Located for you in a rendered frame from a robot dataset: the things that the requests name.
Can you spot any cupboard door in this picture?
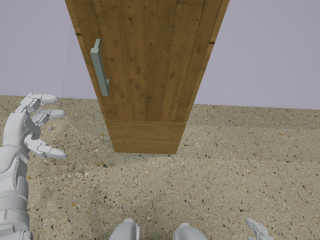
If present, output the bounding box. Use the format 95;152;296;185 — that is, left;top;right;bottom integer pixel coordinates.
71;0;223;123

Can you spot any left robot forearm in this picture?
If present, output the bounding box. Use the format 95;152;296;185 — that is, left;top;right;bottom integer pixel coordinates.
0;145;30;237

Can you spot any left robot hand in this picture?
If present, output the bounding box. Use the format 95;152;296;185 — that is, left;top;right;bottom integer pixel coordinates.
2;93;67;159

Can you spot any robot left upper arm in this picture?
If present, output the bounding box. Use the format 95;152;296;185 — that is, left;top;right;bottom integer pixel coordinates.
0;230;34;240

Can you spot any handle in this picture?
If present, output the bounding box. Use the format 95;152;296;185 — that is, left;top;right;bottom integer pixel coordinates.
90;39;110;96

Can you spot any robot left thigh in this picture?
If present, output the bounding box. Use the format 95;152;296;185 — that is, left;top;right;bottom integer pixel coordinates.
109;222;141;240

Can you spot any right robot shin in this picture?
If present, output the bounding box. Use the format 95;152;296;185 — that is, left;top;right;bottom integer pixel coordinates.
178;223;190;229

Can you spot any right robot hand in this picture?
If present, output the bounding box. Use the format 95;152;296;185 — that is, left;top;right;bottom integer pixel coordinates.
245;218;274;240

